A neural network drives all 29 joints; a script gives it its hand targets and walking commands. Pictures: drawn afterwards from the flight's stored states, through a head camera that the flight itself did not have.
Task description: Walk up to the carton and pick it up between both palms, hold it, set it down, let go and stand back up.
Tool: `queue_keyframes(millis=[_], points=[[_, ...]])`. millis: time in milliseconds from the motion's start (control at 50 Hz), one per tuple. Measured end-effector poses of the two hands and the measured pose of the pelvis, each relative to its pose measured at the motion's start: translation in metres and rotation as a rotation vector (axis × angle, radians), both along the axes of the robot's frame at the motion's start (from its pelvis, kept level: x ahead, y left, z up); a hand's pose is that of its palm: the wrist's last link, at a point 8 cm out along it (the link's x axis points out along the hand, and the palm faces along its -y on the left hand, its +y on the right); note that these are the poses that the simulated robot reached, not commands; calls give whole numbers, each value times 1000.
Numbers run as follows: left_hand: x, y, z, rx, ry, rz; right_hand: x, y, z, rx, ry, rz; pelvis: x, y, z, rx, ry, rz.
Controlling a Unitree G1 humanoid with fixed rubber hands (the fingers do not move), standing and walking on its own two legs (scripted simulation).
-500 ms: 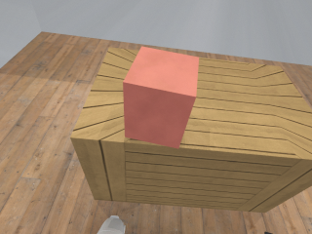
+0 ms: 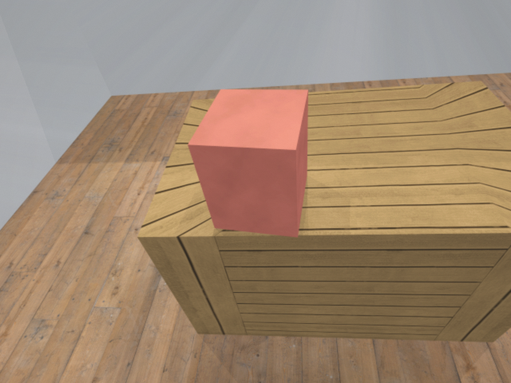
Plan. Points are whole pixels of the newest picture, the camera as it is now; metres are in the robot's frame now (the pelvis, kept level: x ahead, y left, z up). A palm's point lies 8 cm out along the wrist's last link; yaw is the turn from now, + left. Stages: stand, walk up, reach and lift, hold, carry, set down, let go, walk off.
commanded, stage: walk up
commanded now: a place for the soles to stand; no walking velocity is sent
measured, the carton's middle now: (258, 162) +0.59 +0.02 +0.02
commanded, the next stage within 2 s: none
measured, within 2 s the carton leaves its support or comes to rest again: neither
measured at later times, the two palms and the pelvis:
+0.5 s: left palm out of the picture +0.17 +0.32 -0.10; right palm out of the picture +0.13 -0.31 -0.11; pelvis +0.10 +0.00 +0.00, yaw +1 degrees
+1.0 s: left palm (78, 341) +0.24 +0.36 -0.10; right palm (418, 327) +0.26 -0.26 -0.11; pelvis +0.17 +0.04 +0.00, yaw +2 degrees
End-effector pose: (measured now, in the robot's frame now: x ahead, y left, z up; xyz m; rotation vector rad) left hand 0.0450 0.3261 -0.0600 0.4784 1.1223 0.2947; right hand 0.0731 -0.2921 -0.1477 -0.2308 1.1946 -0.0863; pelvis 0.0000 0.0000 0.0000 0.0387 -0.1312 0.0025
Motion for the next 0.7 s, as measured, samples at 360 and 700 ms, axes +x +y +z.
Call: queue_keyframes(millis=[360, 700], points=[[92, 25, -32, -103, -17, -87, -7, 0, 48, -170, 66, -75, 55, 29, 5, -25, 5, 13], [88, -1, -23, -62, 157, 58, 146, -2, 27, -117, -7, 77, 144, 4, 2, -48, 110, 2]])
